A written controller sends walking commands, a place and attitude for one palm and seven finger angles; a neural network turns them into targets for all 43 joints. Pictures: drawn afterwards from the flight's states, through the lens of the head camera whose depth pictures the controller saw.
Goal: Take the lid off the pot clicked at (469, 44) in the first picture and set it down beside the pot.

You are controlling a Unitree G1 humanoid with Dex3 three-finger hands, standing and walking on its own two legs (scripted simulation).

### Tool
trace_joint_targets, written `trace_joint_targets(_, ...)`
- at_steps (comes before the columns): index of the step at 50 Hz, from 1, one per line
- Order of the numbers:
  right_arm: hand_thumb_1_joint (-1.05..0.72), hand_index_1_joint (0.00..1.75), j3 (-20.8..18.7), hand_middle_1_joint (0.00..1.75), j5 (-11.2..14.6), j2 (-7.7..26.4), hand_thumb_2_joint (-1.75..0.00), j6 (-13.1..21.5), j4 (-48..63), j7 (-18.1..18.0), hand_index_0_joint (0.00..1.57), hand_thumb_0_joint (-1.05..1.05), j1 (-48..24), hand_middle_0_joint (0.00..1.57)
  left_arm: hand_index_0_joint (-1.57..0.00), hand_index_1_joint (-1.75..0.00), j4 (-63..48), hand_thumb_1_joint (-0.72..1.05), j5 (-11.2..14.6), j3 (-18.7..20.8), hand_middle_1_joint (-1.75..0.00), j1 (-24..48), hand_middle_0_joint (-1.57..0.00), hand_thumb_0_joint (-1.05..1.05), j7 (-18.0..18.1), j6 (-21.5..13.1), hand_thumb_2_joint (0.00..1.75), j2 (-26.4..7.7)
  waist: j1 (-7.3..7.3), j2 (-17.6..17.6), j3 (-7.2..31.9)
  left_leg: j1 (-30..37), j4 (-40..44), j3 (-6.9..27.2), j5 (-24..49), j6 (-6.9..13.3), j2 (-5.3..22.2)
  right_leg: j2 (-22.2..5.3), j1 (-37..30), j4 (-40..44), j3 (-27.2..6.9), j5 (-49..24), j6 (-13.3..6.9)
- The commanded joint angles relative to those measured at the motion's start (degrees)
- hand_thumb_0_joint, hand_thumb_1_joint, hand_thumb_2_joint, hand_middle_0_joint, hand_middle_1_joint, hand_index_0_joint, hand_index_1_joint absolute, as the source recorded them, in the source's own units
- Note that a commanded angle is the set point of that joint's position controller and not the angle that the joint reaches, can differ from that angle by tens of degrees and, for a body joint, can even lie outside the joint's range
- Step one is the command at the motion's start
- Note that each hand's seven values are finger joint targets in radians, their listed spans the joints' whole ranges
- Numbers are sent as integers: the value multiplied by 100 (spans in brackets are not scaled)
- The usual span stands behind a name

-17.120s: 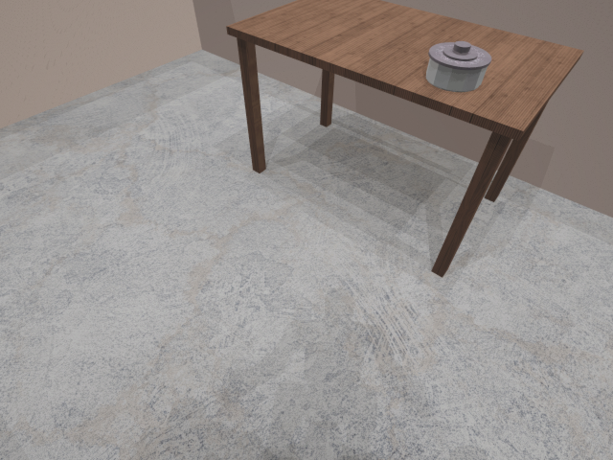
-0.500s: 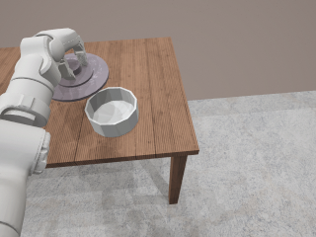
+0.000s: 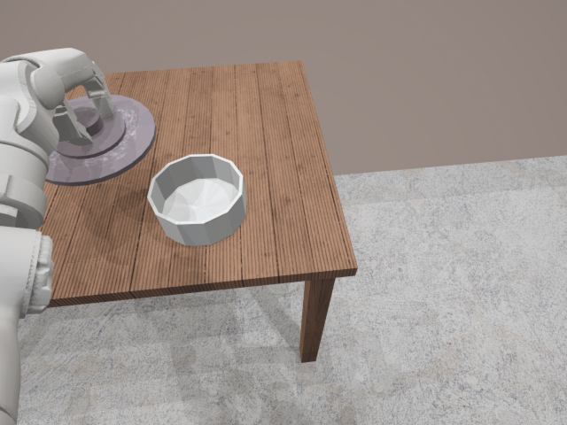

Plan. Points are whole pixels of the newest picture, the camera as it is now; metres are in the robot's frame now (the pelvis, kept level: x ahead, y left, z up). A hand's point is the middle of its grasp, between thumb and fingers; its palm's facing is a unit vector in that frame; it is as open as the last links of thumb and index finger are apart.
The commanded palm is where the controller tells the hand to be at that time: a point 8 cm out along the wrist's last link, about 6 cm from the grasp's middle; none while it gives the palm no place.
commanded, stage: move the lid sideways beside the pot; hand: left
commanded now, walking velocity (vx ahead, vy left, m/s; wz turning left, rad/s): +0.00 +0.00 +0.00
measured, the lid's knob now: (83, 122) +0.50 +0.26 +0.17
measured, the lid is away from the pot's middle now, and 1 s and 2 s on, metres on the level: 0.12 0.24 0.23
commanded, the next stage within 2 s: lower the lid onto the table in 1.00 s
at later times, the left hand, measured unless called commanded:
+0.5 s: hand (32, 124) +0.46 +0.30 +0.20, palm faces -0.32 -0.08 -0.94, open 7.5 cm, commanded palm +0.47 +0.32 +0.27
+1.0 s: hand out of the picture +0.44 +0.36 +0.19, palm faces -0.36 -0.10 -0.93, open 7.5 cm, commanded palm +0.47 +0.36 +0.27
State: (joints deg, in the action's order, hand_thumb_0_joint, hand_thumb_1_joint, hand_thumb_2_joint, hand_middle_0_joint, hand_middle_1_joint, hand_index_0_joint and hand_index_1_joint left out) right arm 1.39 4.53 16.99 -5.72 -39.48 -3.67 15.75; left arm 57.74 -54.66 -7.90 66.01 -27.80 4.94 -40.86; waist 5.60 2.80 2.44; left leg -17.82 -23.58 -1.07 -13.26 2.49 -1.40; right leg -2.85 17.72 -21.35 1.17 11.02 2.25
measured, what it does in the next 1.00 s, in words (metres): stands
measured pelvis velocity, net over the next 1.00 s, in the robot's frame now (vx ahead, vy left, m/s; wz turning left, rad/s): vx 0.00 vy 0.01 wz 0.01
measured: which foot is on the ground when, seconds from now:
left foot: down 0.00-1.00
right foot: down 0.00-1.00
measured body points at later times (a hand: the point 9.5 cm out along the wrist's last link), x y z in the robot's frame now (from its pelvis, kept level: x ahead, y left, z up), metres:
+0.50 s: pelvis +0.00 +0.00 +0.00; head +0.06 -0.01 +0.45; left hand +0.47 +0.30 +0.25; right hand +0.07 -0.27 -0.13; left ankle -0.02 +0.09 -0.74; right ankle -0.01 -0.15 -0.74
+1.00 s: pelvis +0.00 +0.01 +0.00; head +0.07 +0.01 +0.44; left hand +0.46 +0.36 +0.25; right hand +0.06 -0.28 -0.13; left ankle -0.02 +0.09 -0.74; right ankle -0.01 -0.15 -0.74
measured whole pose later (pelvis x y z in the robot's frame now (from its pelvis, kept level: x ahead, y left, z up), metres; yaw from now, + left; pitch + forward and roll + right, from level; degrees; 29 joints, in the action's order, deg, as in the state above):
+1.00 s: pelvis +0.00 +0.01 +0.00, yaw +1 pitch +9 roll -2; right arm 1.9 5.8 18.3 -9.2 -40.4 -4.8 15.6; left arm 60.3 -55.1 -3.7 65.5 -31.2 -3.6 -54.1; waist 4.9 1.9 1.2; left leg -21.6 -27.2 0.1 -14.9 2.8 -1.0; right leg -2.4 19.3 -21.2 2.3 11.0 2.4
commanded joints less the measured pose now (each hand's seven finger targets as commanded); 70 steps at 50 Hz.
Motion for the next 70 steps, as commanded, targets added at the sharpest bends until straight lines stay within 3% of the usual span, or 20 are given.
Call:
trace_joint_targets(1, -90, 30, -287, 30, 18, 890, -90, 124, 494, -65, 20, 0, 103, 20, -88, -107, -1322, 68, -87, 613, -108, 3518, -87, 0, 331, -90, 86, -2066, 5, 153, 2528, 1512, -109, 251, 2652, 191, 11, 349, -644, -38, 132, -1803, -401)
trace_joint_targets(4, -90, 30, -276, 30, 51, 892, -90, 133, 529, -97, 20, 0, 56, 20, -88, -107, -1473, 68, -2, 389, -108, 3602, -87, 0, 295, -177, 86, -1883, 41, 452, 2533, 1553, -126, 232, 2774, 186, 18, 324, -602, -15, 140, -1885, -418)
trace_joint_targets(6, -90, 30, -282, 30, 18, 914, -90, 126, 493, -96, 20, 0, 117, 20, -88, -107, -1502, 68, -72, 741, -108, 3591, -87, 0, 309, -259, 86, -2340, -13, 380, 2671, 1606, -158, 261, 2821, 204, 16, 348, -703, -44, 130, -1906, -405)
trace_joint_targets(8, -90, 30, -265, 30, 43, 898, -90, 100, 497, -112, 20, 0, 81, 20, -88, -107, -1425, 68, -59, 615, -108, 3533, -87, 0, 279, -292, 86, -2234, 10, 367, 2583, 1547, -123, 242, 2658, 204, 17, 343, -660, -14, 149, -1795, -396)
trace_joint_targets(9, -90, 30, -268, 30, 71, 895, -90, 116, 517, -111, 20, 0, 63, 20, -88, -107, -1479, 68, 18, 309, -108, 3554, -87, 0, 249, -302, 86, -1851, 64, 617, 2446, 1621, -141, 256, 2854, 175, 27, 340, -473, 28, 170, -1794, -418)
trace_joint_targets(11, -90, 30, -286, 30, 35, 925, -90, 108, 481, -88, 20, 0, 137, 20, -88, -107, -1695, 68, -24, 680, -108, 3648, -87, 0, 269, -369, 86, -2310, 4, 590, 2680, 1794, -178, 319, 2996, 172, 44, 372, -530, -16, 163, -1786, -408)
trace_joint_targets(14, -90, 30, -279, 30, 75, 937, -90, 88, 465, -95, 20, 0, 134, 20, -88, -107, -1466, 68, 83, 377, -108, 3423, -87, 0, 208, -380, 86, -1917, 58, 674, 2464, 1758, -176, 329, 3086, 146, 55, 365, -363, 35, 198, -1730, -419)
trace_joint_targets(16, -90, 30, -263, 30, 48, 958, -90, 65, 403, -97, 20, 0, 172, 20, -88, -107, -1390, 68, 18, 583, -108, 3515, -87, 0, 206, -407, 86, -2235, 48, 391, 2430, 1621, -142, 307, 2730, 177, 38, 383, -452, 27, 196, -1635, -399)
trace_joint_targets(19, -90, 30, -266, 30, 60, 959, -90, 85, 461, -110, 20, 0, 135, 20, -88, -107, -1691, 68, 58, 506, -108, 3616, -87, 0, 224, -507, 86, -2167, 31, 725, 2608, 1798, -184, 351, 3135, 153, 50, 372, -433, 12, 210, -1770, -431)
trace_joint_targets(20, -90, 30, -282, 30, 33, 956, -90, 80, 437, -99, 20, 0, 181, 20, -88, -107, -1789, 68, 7, 861, -108, 3587, -87, 0, 255, -544, 86, -2576, -34, 597, 2779, 1860, -212, 384, 3203, 157, 68, 379, -550, -20, 180, -1776, -404)
trace_joint_targets(31, -90, 30, -229, 30, 85, 1030, -90, -152, 422, -127, 20, 0, 120, 20, -88, -107, -982, 68, -86, 1074, -108, 3081, -87, 0, 170, -630, 86, -3112, -42, 241, 2400, 1208, -217, 205, 2687, 236, 31, 354, -755, -44, 176, -1849, -363)
trace_joint_targets(34, -90, 30, -237, 30, 121, 1032, -90, -163, 457, -153, 20, 0, 88, 20, -88, -107, -1253, 68, -58, 902, -108, 3224, -87, 0, 122, -721, 86, -2986, -28, 653, 2547, 1412, -266, 248, 3039, 228, 55, 341, -624, -44, 197, -1900, -384)
trace_joint_targets(36, -90, 30, -240, 30, 76, 1043, -90, -188, 427, -152, 20, 0, 161, 20, -88, -107, -1289, 68, -103, 1239, -108, 3198, -87, 0, 134, -812, 86, -3390, -54, 534, 2720, 1519, -337, 283, 3149, 241, 54, 382, -650, -84, 198, -1869, -353)
trace_joint_targets(44, -90, 30, -219, 30, 137, 1075, -90, -241, 344, -166, 20, 0, 208, 20, -88, -107, -1110, 68, -3, 975, -108, 3098, -87, 0, 27, -905, 86, -3206, 8, 791, 2435, 1420, -398, 248, 3128, 228, 85, 390, -396, -45, 234, -1776, -366)
trace_joint_targets(45, -90, 30, -231, 30, 111, 1086, -90, -249, 319, -155, 20, 0, 239, 20, -88, -107, -1285, 68, -32, 1190, -108, 3173, -87, 0, 48, -937, 86, -3468, -28, 795, 2559, 1512, -437, 269, 3162, 233, 92, 405, -424, -79, 232, -1756, -351)
trace_joint_targets(49, -90, 30, -254, 30, 133, 1060, -90, -198, 310, -168, 20, 0, 248, 20, -88, -107, -1474, 68, 89, 736, -108, 3284, -87, 0, -31, -958, 86, -2877, 55, 1060, 2537, 1831, -457, 324, 3423, 198, 137, 421, -50, -16, 283, -1598, -365)
trace_joint_targets(53, -90, 30, -233, 30, 86, 1073, -90, -180, 258, -189, 20, 0, 323, 20, -88, -107, -1226, 68, 108, 1080, -108, 3175, -87, 0, -38, -1009, 86, -3261, 35, 639, 2566, 1526, -457, 273, 2962, 258, 77, 432, -275, -45, 271, -1590, -333)
trace_joint_targets(59, -90, 30, -218, 30, 114, 1096, -90, -193, 293, -161, 20, 0, 274, 20, -88, -107, -1325, 68, 49, 1010, -108, 3212, -87, 0, -15, -1058, 86, -3209, -15, 938, 2588, 1603, -476, 356, 3421, 168, 115, 424, -181, -115, 292, -1674, -382)
trace_joint_targets(63, -90, 30, -201, 30, 125, 1080, -90, -246, 283, -157, 20, 0, 304, 20, -88, -107, -721, 68, -4, 918, -108, 3001, -87, 0, 14, -984, 86, -3141, 51, 500, 2209, 1086, -426, 214, 2480, 210, 87, 422, -212, -108, 289, -1410, -351)
trace_joint_targets(70, -90, 30, -205, 30, 89, 1089, -90, -210, 280, -211, 20, 0, 418, 20, -88, -107, -914, 68, -39, 1104, -108, 3089, -87, 0, 127, -1111, 86, -3359, 45, 750, 2522, 1307, -510, 295, 2766, 194, 114, 453, -141, -172, 283, -1409, -361)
